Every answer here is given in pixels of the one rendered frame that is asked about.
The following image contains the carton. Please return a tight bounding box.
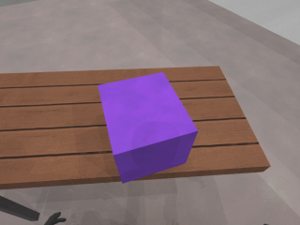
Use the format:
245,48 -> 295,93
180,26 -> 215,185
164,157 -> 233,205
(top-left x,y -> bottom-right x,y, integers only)
97,72 -> 199,184

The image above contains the table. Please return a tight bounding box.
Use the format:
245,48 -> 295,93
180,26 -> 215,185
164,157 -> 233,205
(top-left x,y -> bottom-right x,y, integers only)
0,66 -> 271,221

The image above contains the left robot hand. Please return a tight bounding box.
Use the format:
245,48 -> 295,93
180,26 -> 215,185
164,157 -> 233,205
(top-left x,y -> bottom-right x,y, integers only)
44,212 -> 67,225

